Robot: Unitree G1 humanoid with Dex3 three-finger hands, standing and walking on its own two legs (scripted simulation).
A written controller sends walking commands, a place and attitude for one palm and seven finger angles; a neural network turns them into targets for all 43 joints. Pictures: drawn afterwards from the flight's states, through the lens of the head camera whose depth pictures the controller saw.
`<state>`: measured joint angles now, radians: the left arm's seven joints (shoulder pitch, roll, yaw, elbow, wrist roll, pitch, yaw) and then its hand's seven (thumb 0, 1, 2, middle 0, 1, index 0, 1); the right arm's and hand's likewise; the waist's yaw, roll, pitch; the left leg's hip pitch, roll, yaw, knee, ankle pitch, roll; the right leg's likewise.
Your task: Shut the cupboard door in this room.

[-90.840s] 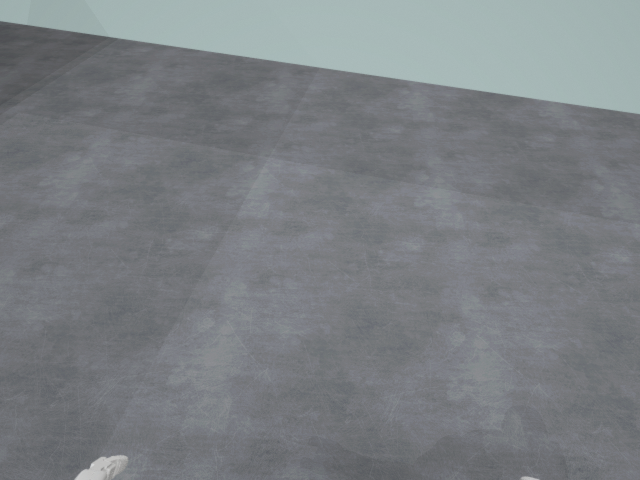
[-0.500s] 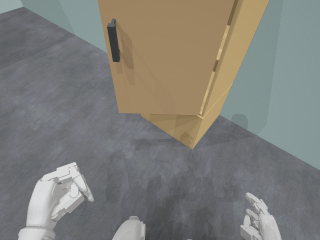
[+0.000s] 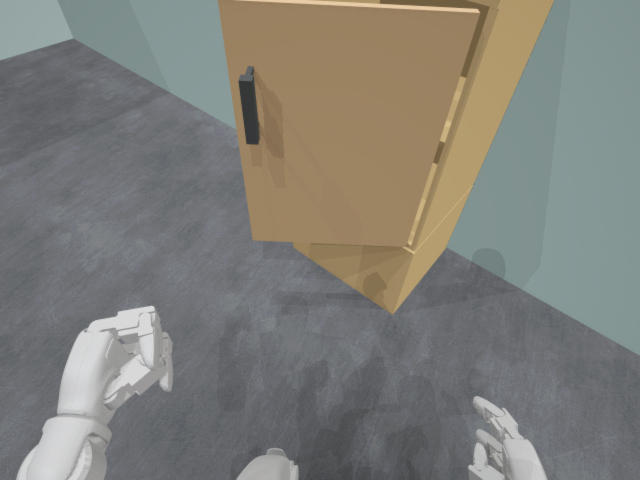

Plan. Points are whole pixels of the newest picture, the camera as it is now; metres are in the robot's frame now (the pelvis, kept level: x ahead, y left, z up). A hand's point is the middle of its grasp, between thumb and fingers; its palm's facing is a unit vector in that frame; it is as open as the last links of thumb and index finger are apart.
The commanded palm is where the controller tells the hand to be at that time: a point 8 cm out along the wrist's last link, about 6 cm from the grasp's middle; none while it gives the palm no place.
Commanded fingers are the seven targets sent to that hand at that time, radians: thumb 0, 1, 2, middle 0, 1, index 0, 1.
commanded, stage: raise the hand and make a fist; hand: left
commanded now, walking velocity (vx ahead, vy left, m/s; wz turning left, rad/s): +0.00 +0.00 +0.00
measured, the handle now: (251, 105) +0.73 +0.18 +0.09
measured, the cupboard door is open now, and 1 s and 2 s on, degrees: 38 38 38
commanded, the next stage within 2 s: bring the fist close to the handle in 0.22 s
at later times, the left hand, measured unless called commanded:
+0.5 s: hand (201, 331) +0.27 +0.16 +0.08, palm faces +0.04 -1.00 -0.05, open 3.1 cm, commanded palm +0.28 +0.21 +0.08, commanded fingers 0.00 0.90 0.90 -1.30 -1.50 -1.30 -1.50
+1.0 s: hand (239, 199) +0.48 +0.16 +0.08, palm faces +0.02 -1.00 +0.00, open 3.1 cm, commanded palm +0.48 +0.20 +0.08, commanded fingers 0.00 0.90 0.90 -1.30 -1.50 -1.30 -1.50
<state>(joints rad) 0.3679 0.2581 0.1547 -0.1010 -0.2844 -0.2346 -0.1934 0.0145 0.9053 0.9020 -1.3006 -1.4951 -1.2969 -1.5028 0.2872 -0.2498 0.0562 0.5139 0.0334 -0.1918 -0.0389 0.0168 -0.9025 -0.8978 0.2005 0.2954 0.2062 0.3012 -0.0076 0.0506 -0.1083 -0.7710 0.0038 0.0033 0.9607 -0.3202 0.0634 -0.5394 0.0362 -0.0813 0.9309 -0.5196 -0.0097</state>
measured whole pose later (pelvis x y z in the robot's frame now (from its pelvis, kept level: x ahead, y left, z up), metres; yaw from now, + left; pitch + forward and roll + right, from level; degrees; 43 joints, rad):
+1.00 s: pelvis +0.02 -0.03 -0.01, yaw -2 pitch +16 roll -2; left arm -0.70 0.41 0.31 0.96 -0.18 -0.29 -0.21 0.02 0.90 0.90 -1.30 -1.50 -1.30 -1.50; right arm 0.35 -0.30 -0.01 0.70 0.02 -0.07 -0.03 0.01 -0.91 -0.90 0.20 0.29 0.20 0.30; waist -0.10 0.03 -0.11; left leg -0.93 0.03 0.01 1.00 -0.35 0.02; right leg -0.72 0.06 -0.07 1.00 -0.56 -0.05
